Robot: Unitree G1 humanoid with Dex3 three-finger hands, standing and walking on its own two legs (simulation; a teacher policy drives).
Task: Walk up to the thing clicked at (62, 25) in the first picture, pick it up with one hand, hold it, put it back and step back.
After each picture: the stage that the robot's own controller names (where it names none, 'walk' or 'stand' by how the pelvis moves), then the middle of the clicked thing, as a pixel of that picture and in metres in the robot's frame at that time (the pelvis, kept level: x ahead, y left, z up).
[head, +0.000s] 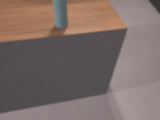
stand; (60, 3) +0.77 +0.11 +0.10
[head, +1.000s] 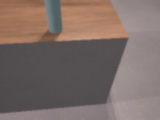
walk; (53, 6) +0.69 +0.15 +0.12
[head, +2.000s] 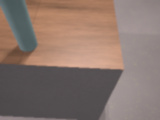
stand; (19, 19) +0.49 +0.23 +0.13
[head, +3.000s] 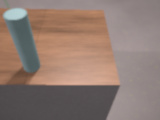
stand; (25, 44) +0.47 +0.21 +0.10
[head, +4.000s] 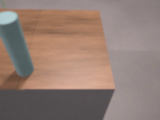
stand; (17, 48) +0.45 +0.23 +0.09
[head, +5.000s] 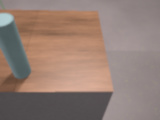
stand; (13, 50) +0.44 +0.24 +0.09
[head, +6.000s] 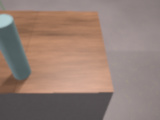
stand; (13, 51) +0.44 +0.24 +0.09
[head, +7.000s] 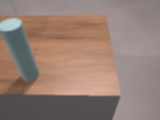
rise first; (22, 53) +0.43 +0.24 +0.09
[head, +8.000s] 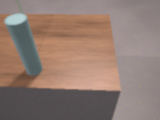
go down; (26, 48) +0.46 +0.24 +0.10
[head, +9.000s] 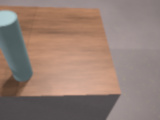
go down; (15, 51) +0.42 +0.21 +0.11
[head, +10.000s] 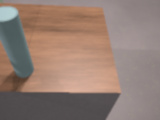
approach; (16, 47) +0.43 +0.21 +0.11
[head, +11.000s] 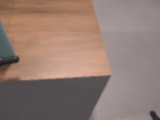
close; out of the picture +0.45 +0.24 +0.14
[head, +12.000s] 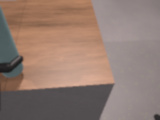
lift; (0, 43) +0.40 +0.22 +0.17
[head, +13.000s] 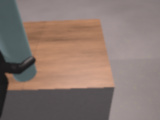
lift; (13, 40) +0.33 +0.18 +0.26
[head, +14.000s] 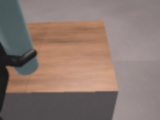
hold; (13, 32) +0.33 +0.17 +0.28
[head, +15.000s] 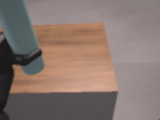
hold; (20, 32) +0.34 +0.16 +0.28
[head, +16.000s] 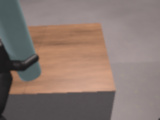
crouch; (17, 40) +0.34 +0.17 +0.26
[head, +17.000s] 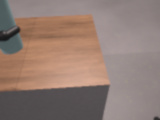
crouch; out of the picture +0.44 +0.22 +0.28
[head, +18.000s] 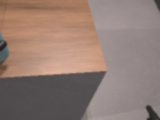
lower; out of the picture +0.46 +0.25 +0.14
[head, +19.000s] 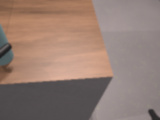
lower; out of the picture +0.45 +0.24 +0.15
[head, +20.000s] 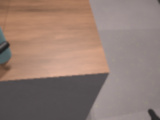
lower; out of the picture +0.46 +0.24 +0.15
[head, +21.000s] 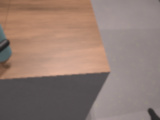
lower; out of the picture +0.47 +0.24 +0.15
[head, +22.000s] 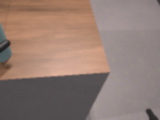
loosen; out of the picture +0.47 +0.24 +0.15
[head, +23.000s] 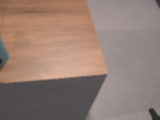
withdraw; out of the picture +0.45 +0.25 +0.14
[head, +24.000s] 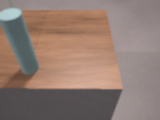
sink last; (21, 45) +0.45 +0.23 +0.12
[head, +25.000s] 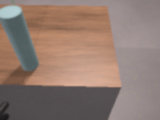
stand; (21, 42) +0.46 +0.24 +0.10
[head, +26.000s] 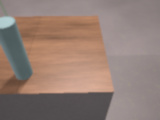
stand; (15, 52) +0.45 +0.24 +0.10
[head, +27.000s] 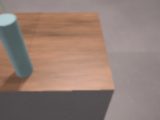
stand; (16, 49) +0.45 +0.24 +0.09
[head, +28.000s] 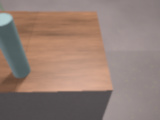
stand; (12, 49) +0.45 +0.25 +0.09
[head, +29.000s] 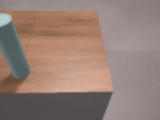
stand; (12, 50) +0.44 +0.25 +0.09
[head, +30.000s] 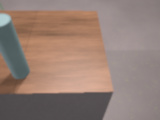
stand; (11, 50) +0.44 +0.25 +0.09
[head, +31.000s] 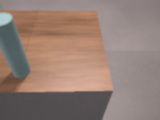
walk; (12, 49) +0.44 +0.25 +0.09
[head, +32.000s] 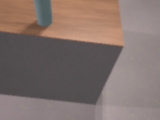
walk; out of the picture +0.66 +0.17 +0.11
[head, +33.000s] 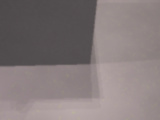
walk; out of the picture +0.98 +0.29 +0.12
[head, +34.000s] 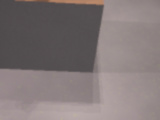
stand; out of the picture +1.09 +0.21 +0.11
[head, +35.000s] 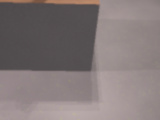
stand; out of the picture +1.10 +0.22 +0.09
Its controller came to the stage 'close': yes
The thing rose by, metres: 0.22
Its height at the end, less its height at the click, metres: +0.00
